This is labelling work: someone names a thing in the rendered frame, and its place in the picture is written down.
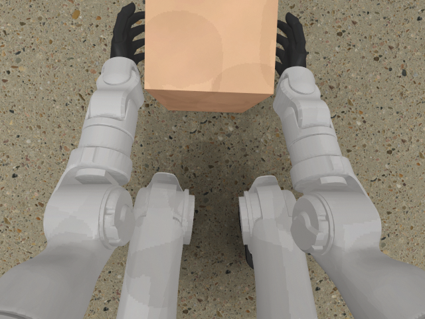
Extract right robot hand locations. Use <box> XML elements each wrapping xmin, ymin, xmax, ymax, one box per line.
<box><xmin>275</xmin><ymin>12</ymin><xmax>307</xmax><ymax>77</ymax></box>

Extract left robot thigh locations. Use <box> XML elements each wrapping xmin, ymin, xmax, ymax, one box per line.
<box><xmin>116</xmin><ymin>182</ymin><xmax>195</xmax><ymax>319</ymax></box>

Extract right robot upper arm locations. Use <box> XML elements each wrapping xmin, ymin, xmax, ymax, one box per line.
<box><xmin>290</xmin><ymin>191</ymin><xmax>425</xmax><ymax>319</ymax></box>

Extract right robot thigh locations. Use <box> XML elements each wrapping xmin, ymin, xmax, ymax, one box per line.
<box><xmin>238</xmin><ymin>185</ymin><xmax>318</xmax><ymax>319</ymax></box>

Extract left robot forearm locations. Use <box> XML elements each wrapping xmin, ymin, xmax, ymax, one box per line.
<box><xmin>43</xmin><ymin>56</ymin><xmax>144</xmax><ymax>236</ymax></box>

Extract left robot hand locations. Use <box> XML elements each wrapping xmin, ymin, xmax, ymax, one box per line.
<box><xmin>110</xmin><ymin>3</ymin><xmax>145</xmax><ymax>65</ymax></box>

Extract right robot forearm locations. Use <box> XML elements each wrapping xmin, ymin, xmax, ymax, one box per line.
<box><xmin>273</xmin><ymin>66</ymin><xmax>382</xmax><ymax>232</ymax></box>

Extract left robot upper arm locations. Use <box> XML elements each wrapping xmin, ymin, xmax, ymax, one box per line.
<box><xmin>0</xmin><ymin>184</ymin><xmax>135</xmax><ymax>319</ymax></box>

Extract robot thigh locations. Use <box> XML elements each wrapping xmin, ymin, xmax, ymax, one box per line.
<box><xmin>116</xmin><ymin>182</ymin><xmax>195</xmax><ymax>319</ymax></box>
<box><xmin>238</xmin><ymin>185</ymin><xmax>318</xmax><ymax>319</ymax></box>

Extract carton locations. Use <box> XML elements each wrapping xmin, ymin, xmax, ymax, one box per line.
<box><xmin>144</xmin><ymin>0</ymin><xmax>278</xmax><ymax>113</ymax></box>

